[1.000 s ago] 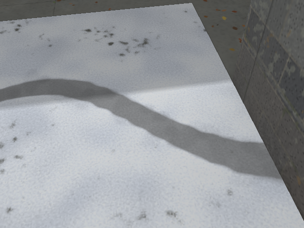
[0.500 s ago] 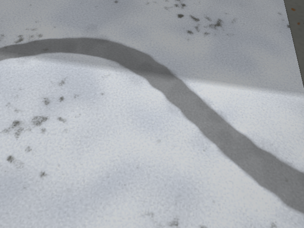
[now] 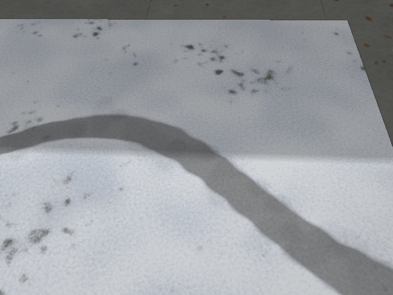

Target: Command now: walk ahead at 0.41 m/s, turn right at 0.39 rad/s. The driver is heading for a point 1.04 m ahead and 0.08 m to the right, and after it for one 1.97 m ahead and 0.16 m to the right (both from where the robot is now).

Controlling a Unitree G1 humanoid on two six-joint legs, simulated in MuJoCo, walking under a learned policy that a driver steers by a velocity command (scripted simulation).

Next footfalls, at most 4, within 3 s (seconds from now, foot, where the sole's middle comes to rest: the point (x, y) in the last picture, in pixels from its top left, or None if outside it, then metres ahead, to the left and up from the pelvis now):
0.36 left None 0.38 0.06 -0.77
0.82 right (282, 283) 0.53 -0.23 -0.77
1.34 left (229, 206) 0.83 -0.08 -0.77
1.90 right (244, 139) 1.18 -0.17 -0.77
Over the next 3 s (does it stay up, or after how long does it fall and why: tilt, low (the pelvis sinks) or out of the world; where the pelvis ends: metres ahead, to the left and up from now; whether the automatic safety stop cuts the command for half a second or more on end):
stays up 1.57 -0.16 -0.01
